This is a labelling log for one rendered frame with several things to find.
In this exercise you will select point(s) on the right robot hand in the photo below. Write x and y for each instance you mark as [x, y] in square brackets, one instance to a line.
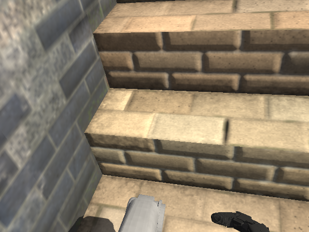
[238, 221]

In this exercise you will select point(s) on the robot left thigh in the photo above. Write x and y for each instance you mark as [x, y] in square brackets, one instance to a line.
[143, 214]

